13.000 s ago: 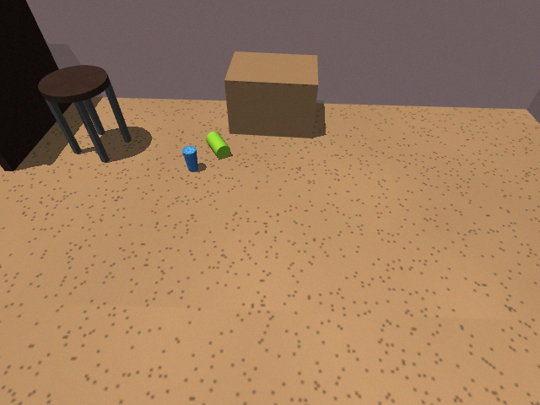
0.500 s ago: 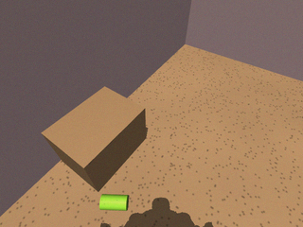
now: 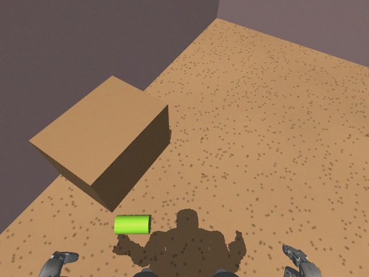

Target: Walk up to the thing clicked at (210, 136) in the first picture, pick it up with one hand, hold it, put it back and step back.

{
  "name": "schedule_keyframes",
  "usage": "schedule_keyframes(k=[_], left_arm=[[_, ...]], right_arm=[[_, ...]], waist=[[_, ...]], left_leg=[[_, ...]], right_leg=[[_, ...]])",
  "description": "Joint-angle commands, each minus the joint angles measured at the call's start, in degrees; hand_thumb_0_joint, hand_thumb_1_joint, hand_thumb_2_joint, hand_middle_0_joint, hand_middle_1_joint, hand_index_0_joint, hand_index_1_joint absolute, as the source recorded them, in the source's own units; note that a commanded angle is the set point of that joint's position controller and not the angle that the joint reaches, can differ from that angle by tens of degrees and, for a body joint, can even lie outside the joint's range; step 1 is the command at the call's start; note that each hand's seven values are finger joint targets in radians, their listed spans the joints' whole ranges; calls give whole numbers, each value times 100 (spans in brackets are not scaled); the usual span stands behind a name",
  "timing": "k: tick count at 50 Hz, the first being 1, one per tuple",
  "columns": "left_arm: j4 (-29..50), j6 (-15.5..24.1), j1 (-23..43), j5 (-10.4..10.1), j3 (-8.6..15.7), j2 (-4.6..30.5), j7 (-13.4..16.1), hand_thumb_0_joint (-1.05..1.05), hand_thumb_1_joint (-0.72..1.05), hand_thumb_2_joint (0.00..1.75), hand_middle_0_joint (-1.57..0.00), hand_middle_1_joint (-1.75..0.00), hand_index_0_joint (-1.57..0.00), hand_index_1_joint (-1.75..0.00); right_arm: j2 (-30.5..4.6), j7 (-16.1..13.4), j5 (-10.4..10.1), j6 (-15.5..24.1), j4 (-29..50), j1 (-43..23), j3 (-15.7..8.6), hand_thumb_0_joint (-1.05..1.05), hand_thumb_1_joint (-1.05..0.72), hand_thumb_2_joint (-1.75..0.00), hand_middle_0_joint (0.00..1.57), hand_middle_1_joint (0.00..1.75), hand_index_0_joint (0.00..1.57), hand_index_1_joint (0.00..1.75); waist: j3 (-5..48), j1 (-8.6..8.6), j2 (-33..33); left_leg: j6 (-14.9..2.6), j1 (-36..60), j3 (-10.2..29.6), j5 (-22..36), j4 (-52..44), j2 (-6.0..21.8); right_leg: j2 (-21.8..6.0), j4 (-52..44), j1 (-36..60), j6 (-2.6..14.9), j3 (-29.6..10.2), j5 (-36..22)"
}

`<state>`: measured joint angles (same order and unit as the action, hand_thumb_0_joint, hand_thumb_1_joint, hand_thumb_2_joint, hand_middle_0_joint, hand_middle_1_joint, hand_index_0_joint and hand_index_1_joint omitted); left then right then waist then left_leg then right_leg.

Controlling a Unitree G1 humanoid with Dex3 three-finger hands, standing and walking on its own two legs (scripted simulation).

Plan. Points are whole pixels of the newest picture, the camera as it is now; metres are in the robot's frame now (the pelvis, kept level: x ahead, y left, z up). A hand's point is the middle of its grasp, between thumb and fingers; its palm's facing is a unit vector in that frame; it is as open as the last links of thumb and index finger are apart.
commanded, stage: rise first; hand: left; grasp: from above
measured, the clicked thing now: (133, 224) +0.40 +0.23 -0.69
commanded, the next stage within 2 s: none
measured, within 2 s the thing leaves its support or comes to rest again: neither
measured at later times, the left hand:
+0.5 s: hand out of the picture +0.12 +0.26 -0.21, palm faces -0.20 -0.85 -0.49, open 14.2 cm
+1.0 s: hand (99, 254) +0.24 +0.29 -0.40, palm faces -0.44 -0.42 -0.79, open 14.2 cm
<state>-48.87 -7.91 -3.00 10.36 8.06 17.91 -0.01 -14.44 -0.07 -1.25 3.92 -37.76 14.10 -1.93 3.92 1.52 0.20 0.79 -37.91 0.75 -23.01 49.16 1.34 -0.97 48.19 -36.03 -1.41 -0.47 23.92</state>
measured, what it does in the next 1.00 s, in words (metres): lowers itself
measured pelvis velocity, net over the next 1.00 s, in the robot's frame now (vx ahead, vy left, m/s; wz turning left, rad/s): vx -0.07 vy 0.00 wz -0.03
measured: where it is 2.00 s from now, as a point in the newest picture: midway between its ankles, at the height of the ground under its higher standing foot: outside the picture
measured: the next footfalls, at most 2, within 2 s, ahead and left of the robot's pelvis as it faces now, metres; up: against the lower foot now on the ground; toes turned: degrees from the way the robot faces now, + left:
none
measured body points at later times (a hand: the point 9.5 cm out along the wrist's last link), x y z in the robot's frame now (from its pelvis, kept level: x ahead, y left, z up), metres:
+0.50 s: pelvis -0.01 +0.00 -0.08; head +0.11 +0.02 +0.36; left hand +0.13 +0.30 -0.18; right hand +0.18 -0.24 -0.16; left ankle +0.01 +0.13 -0.70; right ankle +0.00 -0.14 -0.70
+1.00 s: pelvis -0.07 +0.00 -0.26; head +0.13 +0.01 +0.14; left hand +0.26 +0.31 -0.36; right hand +0.11 -0.27 -0.39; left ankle +0.01 +0.13 -0.70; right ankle -0.01 -0.14 -0.70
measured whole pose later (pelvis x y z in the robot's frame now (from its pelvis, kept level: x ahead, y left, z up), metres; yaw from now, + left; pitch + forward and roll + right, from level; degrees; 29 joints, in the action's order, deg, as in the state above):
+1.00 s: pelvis -0.07 +0.00 -0.26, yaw -2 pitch +34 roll -3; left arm -43.1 8.1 16.1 42.6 7.1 29.0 7.6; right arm -16.7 2.5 0.5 9.4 -38.5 2.8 -3.1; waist 9.0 1.2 -0.4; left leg 1.8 -107.9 4.5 -38.1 112.1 1.0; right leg 0.3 111.2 -105.0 -1.5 0.5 40.0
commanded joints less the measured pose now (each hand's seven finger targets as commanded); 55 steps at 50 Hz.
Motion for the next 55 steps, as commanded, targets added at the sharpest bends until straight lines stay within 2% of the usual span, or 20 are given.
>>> schedule_keyframes(k=[1, 5, 10, 16, 18, 19, 20, 24, 27, 29, 31, 33, 35, 39, 41, 43, 48, 50, 54, 55], left_arm=[[1431, 291, -62, 195, 426, 1141, 130, 0, -58, 99, -8, -107, -7, -107], [2050, 256, -543, 468, 447, 1181, 169, 0, -60, 99, -9, -108, -8, -108], [2703, -2, -1028, 439, 369, 1032, 181, 0, -60, 98, -9, -107, -8, -107], [2983, -180, -1355, 600, 344, 1034, 179, 0, -58, 95, -9, -106, -10, -106], [3134, -193, -1468, 638, 366, 1036, 197, 0, -57, 95, -9, -107, -9, -106], [3134, -201, -1561, 664, 289, 951, 191, 0, -58, 95, -9, -107, -10, -106], [3209, -199, -1593, 703, 326, 994, 197, 0, -58, 94, -10, -107, -10, -106], [3535, -168, -1648, 772, 321, 1030, 195, 0, -59, 95, -10, -107, -10, -106], [3306, -11, -999, 1036, 319, 1229, 230, 0, -59, 96, -9, -106, -9, -105], [2909, 200, -730, 1257, 306, 1317, 246, 0, -59, 96, -9, -105, -9, -105], [2759, 488, -380, 1500, 384, 1469, 305, 0, -60, 98, -9, -103, -8, -104], [2608, 772, -242, 1725, 177, 1338, 349, 0, -57, 97, -9, -104, -9, -104], [2600, 1072, 40, 1953, 146, 1516, 411, 0, -57, 97, -10, -104, -10, -104], [1982, 1507, 819, 2468, 416, 2095, 662, 0, -59, 99, -12, -102, -11, -103], [1683, 1597, 1006, 2738, 496, 2240, 784, 0, -61, 101, -13, -101, -11, -103], [1733, 1658, 1460, 2925, 447, 2318, 869, 0, -60, 100, -12, -103, -11, -104], [1088, 1758, 2621, 3375, 457, 2669, 989, 0, -60, 103, -10, -103, -9, -105], [1076, 1836, 3175, 3536, 567, 3040, 1013, 0, -59, 103, -10, -102, -9, -104], [482, 1952, 3739, 3843, 525, 3277, 1034, 0, -56, 103, -10, -102, -9, -103], [354, 1983, 3887, 3894, 411, 3123, 1012, 0, -60, 104, -9, -102, -8, -104]], right_arm=[[-850, -82, 42, 424, 910, -139, -402, 0, -91, -90, 20, 30, 20, 30], [-825, -134, 75, 496, 1009, -87, -406, 0, -93, -91, 20, 30, 20, 30], [-801, -150, 80, 561, 1147, -157, -390, 0, -94, -91, 20, 30, 20, 30], [-754, -157, 88, 646, 1329, -249, -358, 0, -94, -91, 20, 30, 20, 30], [-736, -142, 92, 685, 1367, -314, -340, 0, -93, -91, 20, 30, 20, 30], [-750, -122, 71, 706, 1403, -327, -343, 0, -94, -91, 20, 30, 20, 30], [-732, -120, 71, 720, 1428, -350, -338, 0, -95, -91, 20, 30, 20, 30], [-758, -82, 60, 776, 1473, -396, -348, 0, -95, -91, 20, 30, 20, 30], [-821, -67, 63, 822, 1388, -516, -338, 0, -95, -91, 20, 30, 20, 30], [-845, -42, 71, 865, 1291, -523, -347, 0, -94, -91, 20, 30, 20, 30], [-888, -14, 90, 910, 1228, -556, -382, 0, -94, -91, 20, 30, 20, 30], [-921, 25, 104, 962, 1161, -592, -396, 0, -93, -91, 20, 30, 20, 30], [-998, 56, 96, 993, 1064, -600, -439, 0, -93, -91, 20, 30, 20, 30], [-1102, 107, 111, 957, 808, -659, -452, 0, -95, -91, 20, 30, 20, 30], [-1152, 136, 103, 901, 726, -633, -480, 0, -97, -92, 20, 30, 20, 30], [-1174, 165, 104, 838, 639, -545, -518, 0, -96, -92, 20, 30, 20, 30], [-1222, 187, 163, 733, 362, -453, -554, 0, -94, -91, 20, 30, 20, 30], [-1237, 186, 172, 674, 301, -353, -575, 0, -94, -91, 20, 30, 20, 30], [-1219, 195, 222, 558, 171, -245, -551, 0, -92, -91, 20, 30, 20, 30], [-1192, 215, 234, 530, 150, -201, -534, 0, -94, -91, 20, 30, 20, 30]], waist=[[1327, -106, -322], [1676, -67, -458], [1881, -15, -449], [1795, -3, -318], [1844, -68, -404], [1907, -8, -368], [1925, -66, -384], [2070, -54, -481], [1862, 101, -513], [1835, 108, -432], [2083, 99, -464], [2361, 92, -588], [2816, 77, -622], [3061, 24, -626], [3296, -64, -590], [3716, -67, -671], [3964, -42, -504], [4277, -56, -421], [4125, -18, -251], [4056, 65, -190]], left_leg=[[-48, 308, -52, 1207, 48, -66], [-74, 178, -39, 1441, 456, -62], [-108, -71, -1, 1569, 841, -28], [-137, -712, 18, 1058, 1225, -60], [-128, -884, 30, 1005, 1357, -71], [-125, -893, 70, 1048, 1392, -62], [-135, -997, 66, 1037, 1486, -79], [-117, -1216, 98, 858, 1706, -74], [-96, -1683, 252, 524, 1978, -38], [-117, -2105, 230, 266, 2328, -60], [-125, -2427, 216, 141, 2685, -89], [-102, -2606, 230, 119, 2964, -103], [-109, -2727, 238, 357, 3326, -111], [-129, -3517, 185, 178, 4023, -132], [-120, -3712, 178, 155, 4250, -136], [-124, -3714, 123, 351, 4548, -133], [-159, -4477, 64, -341, 5106, -136], [-209, -4709, -31, -476, 5373, -154], [-262, -5323, -92, -879, 5685, -162], [-276, -5440, -86, -960, 5755, -171]], right_leg=[[202, 160, -267, 249, 241, -958], [164, 519, -481, 239, 198, -1167], [173, 786, -790, 226, 195, -1208], [179, 1115, -1154, 229, 235, -899], [178, 1291, -1334, 240, 244, -817], [195, 1383, -1431, 251, 256, -812], [195, 1453, -1508, 246, 264, -811], [203, 1753, -1844, 262, 258, -621], [198, 2180, -2508, 266, 281, -304], [181, 2491, -2903, 268, 251, -121], [167, 2848, -3277, 264, 212, -39], [170, 3225, -3663, 274, 209, -2], [178, 3583, -3918, 273, 214, -196], [205, 4188, -4539, 276, 212, -116], [216, 4416, -4792, 288, 238, -65], [219, 4602, -4916, 283, 255, -194], [245, 4950, -5341, 270, 326, 313], [257, 5004, -5265, 255, 285, 406], [292, 5120, -5398, 229, 303, 843], [302, 5154, -5486, 234, 319, 927]])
